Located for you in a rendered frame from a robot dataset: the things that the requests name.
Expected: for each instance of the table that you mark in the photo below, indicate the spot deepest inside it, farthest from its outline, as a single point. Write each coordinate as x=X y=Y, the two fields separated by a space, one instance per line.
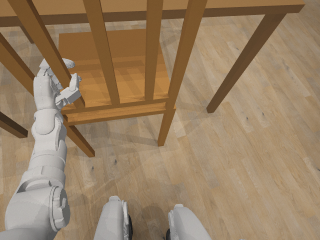
x=59 y=12

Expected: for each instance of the right robot thigh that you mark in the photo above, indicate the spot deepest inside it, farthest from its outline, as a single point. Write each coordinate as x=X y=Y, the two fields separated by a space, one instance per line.
x=184 y=224

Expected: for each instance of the robot left forearm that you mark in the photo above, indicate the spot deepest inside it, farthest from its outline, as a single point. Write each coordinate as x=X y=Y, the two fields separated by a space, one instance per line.
x=48 y=159

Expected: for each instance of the robot left upper arm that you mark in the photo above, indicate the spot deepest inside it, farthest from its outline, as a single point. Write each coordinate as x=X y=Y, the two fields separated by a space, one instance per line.
x=37 y=214

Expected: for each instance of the robot left shin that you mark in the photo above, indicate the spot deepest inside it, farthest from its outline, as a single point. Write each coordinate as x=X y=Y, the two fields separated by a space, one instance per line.
x=125 y=229

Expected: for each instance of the robot left hand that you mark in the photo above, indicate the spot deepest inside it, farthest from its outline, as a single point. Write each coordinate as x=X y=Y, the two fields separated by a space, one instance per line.
x=46 y=89

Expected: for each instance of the chair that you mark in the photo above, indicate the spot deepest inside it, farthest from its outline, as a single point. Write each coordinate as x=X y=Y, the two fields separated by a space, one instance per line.
x=123 y=72

